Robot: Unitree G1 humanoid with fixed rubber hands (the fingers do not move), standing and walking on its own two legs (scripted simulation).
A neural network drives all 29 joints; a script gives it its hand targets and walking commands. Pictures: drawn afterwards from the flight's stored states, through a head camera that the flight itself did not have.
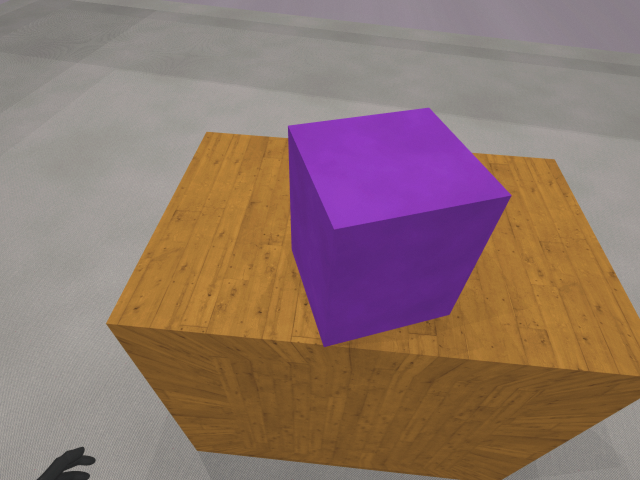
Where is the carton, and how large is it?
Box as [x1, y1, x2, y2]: [288, 108, 511, 346]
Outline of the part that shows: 429,108 288,126 291,245 324,346 449,314 511,195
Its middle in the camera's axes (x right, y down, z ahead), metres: +0.08 -0.02 +0.57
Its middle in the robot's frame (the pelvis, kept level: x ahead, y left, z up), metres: +0.46 -0.06 +0.07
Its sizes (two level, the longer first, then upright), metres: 0.210 0.200 0.250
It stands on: a pedestal, 0.69 m high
